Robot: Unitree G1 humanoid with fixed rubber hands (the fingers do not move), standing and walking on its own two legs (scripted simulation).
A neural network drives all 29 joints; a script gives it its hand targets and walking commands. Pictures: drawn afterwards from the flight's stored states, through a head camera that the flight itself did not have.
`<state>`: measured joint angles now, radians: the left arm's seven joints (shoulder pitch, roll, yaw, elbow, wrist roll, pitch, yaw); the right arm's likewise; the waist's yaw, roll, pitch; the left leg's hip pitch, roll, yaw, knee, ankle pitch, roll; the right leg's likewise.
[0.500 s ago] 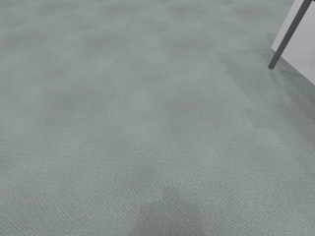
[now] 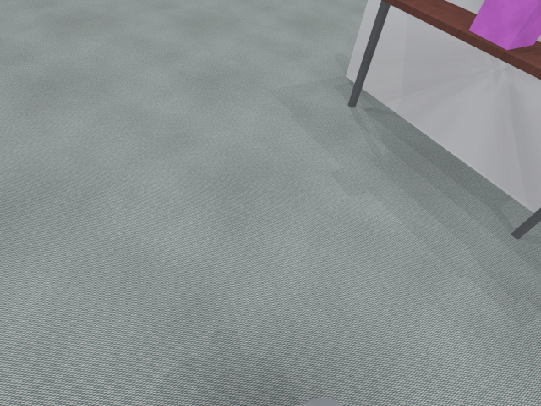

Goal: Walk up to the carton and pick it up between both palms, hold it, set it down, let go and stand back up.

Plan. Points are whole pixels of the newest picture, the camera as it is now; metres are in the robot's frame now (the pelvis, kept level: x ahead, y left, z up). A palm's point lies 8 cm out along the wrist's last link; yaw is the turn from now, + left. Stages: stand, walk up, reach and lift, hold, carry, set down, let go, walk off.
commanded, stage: walk up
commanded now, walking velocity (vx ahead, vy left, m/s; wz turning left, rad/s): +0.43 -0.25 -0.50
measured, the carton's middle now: (519, 7) +1.68 -1.00 +0.06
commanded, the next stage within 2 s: none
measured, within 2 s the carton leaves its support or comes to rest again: neither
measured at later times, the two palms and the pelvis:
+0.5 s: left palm (241, 357) +0.22 +0.05 -0.12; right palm out of the picture +0.03 -0.39 -0.16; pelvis +0.09 -0.15 -0.01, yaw -15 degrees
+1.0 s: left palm (263, 288) +0.37 +0.02 -0.16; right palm (490, 276) +0.44 -0.49 -0.14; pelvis +0.37 -0.22 -0.03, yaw -23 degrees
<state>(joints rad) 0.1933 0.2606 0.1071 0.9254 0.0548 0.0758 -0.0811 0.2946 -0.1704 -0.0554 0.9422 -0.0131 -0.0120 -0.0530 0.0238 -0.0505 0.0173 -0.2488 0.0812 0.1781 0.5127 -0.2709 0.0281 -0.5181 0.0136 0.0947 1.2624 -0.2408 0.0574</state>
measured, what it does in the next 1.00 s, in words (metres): walks ahead, turning right: right foot, then left foot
